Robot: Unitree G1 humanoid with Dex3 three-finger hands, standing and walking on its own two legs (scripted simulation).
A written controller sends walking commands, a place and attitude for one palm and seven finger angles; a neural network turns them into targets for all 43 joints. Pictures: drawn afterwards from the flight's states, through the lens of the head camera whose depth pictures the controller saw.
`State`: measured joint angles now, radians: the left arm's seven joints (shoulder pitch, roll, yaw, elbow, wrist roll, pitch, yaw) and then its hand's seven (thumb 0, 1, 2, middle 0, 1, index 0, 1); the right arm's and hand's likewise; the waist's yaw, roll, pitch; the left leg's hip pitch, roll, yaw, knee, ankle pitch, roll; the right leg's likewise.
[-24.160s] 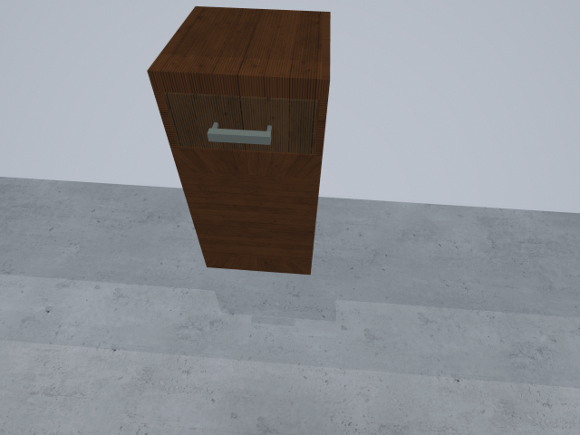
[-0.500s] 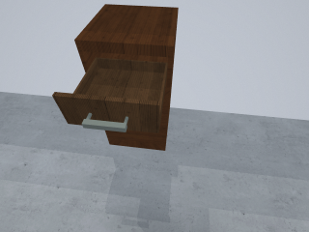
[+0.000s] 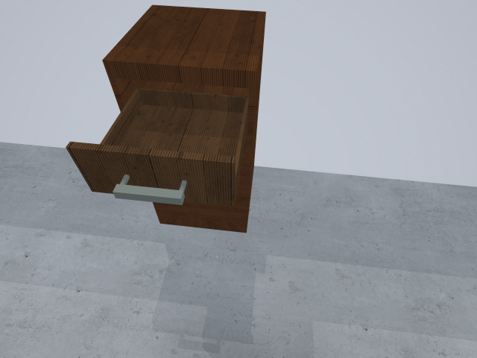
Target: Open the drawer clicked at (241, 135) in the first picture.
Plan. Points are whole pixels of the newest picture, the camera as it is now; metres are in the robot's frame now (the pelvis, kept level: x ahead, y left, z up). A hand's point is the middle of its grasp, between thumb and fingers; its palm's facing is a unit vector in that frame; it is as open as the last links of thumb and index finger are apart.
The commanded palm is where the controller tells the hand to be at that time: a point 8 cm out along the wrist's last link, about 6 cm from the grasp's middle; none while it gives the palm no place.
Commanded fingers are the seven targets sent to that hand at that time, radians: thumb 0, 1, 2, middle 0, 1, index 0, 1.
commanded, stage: look to check the result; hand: left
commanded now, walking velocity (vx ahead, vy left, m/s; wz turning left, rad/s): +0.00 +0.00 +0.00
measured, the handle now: (152, 187) +0.48 +0.24 -0.06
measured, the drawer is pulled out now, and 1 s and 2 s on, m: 0.30 0.30 0.30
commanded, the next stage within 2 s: stand and wait in 0.46 s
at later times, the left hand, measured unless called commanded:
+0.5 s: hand out of the picture -0.02 +0.14 -0.17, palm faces +0.06 -0.99 -0.15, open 7.3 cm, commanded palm none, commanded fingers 0.00 0.90 0.90 -0.20 -0.30 -0.20 -0.30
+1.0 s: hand out of the picture +0.00 +0.13 -0.17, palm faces +0.06 -0.99 -0.16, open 7.3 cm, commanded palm none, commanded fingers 0.00 0.90 0.90 -0.20 -0.30 -0.20 -0.30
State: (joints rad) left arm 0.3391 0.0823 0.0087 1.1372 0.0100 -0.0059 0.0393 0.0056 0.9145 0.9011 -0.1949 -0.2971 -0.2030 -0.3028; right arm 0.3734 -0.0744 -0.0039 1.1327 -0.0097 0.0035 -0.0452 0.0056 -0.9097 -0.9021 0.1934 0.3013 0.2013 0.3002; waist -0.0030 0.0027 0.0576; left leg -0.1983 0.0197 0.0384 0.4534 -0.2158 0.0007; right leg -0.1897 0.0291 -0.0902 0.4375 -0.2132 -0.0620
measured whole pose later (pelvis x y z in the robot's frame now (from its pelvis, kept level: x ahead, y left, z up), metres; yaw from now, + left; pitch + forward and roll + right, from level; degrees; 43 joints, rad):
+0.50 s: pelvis +0.01 -0.01 +0.00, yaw +0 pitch -2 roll +0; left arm 0.32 0.08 0.01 1.14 0.01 -0.01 0.04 0.00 0.91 0.90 -0.19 -0.30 -0.20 -0.30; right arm 0.33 -0.07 0.00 1.14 -0.01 0.00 -0.05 0.01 -0.91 -0.90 0.19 0.30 0.20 0.30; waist 0.00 0.01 0.07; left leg -0.17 0.03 0.04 0.43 -0.23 -0.01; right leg -0.16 0.04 -0.09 0.42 -0.22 -0.07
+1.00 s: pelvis +0.03 -0.01 +0.00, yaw +0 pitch -2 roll +0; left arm 0.32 0.09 0.01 1.15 0.01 -0.02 0.04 0.00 0.91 0.90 -0.19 -0.30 -0.20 -0.30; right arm 0.32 -0.08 -0.01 1.15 -0.01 0.00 -0.05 0.01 -0.91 -0.90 0.19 0.30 0.20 0.30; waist 0.00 0.01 0.07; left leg -0.15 0.04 0.03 0.42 -0.24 -0.02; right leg -0.14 0.05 -0.09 0.41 -0.24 -0.08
